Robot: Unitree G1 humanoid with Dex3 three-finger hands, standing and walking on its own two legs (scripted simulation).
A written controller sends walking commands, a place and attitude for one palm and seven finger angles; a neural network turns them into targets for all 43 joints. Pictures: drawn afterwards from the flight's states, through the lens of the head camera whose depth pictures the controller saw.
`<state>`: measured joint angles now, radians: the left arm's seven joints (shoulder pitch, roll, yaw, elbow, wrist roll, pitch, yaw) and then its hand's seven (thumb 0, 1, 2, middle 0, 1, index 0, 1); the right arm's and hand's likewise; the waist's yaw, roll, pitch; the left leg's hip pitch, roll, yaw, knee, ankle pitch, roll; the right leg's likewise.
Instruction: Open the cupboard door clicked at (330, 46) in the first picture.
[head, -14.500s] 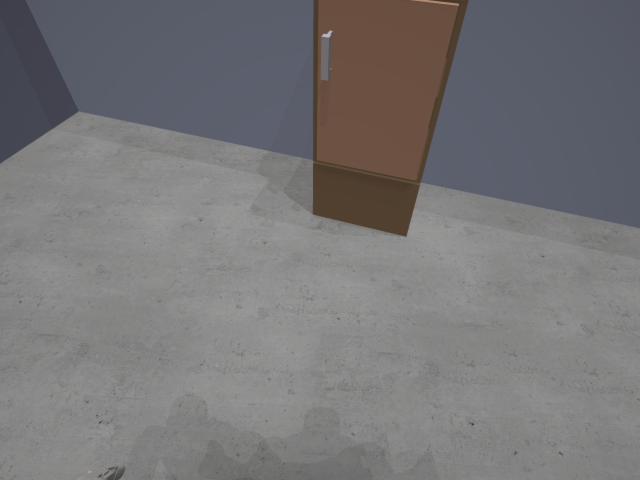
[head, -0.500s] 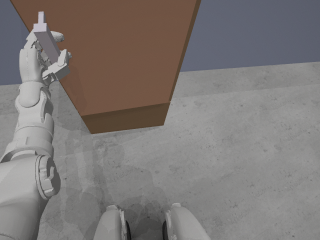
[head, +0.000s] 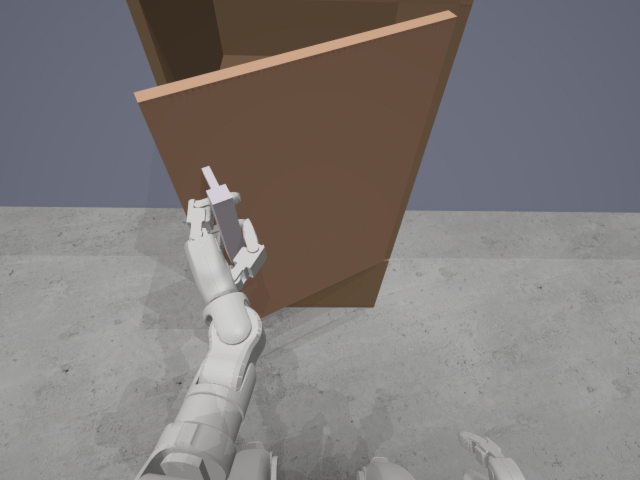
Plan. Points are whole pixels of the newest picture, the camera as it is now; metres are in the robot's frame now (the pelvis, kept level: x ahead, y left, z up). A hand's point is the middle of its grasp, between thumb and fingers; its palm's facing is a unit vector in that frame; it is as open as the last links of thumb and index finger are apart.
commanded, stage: pull the door open along its arc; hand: left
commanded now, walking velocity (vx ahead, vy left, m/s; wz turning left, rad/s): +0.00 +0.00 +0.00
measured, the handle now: (223, 215) +0.44 +0.14 +0.06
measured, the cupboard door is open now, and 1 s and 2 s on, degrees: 28 45 47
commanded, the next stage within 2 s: open thumb and fingers to let go in 0.32 s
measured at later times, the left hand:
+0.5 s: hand (311, 301) +0.32 +0.02 +0.05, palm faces +0.35 -0.93 -0.04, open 6.4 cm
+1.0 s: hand (302, 304) +0.32 +0.03 +0.05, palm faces +0.36 -0.93 -0.03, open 13.2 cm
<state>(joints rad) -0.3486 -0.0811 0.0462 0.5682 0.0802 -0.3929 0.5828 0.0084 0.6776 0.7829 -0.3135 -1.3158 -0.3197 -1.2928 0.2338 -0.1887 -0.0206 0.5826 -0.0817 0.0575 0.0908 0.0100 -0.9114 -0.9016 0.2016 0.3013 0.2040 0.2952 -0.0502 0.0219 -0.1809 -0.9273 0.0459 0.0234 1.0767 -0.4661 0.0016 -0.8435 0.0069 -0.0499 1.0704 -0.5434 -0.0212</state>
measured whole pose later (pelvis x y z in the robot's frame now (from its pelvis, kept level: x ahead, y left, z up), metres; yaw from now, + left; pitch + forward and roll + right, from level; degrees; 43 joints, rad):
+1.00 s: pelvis -0.01 -0.04 +0.00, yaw +3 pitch +15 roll +1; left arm -0.08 -0.12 -0.19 0.37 0.10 -0.34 0.60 0.00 -0.36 0.36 -0.30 -1.15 -0.31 -1.15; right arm 0.21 -0.18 -0.02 0.62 -0.08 -0.02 0.04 0.02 -0.91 -0.90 0.20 0.30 0.20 0.30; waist -0.02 0.03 -0.17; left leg -0.86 0.03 -0.02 1.03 -0.43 -0.05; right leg -0.78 0.00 -0.09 1.08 -0.55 -0.07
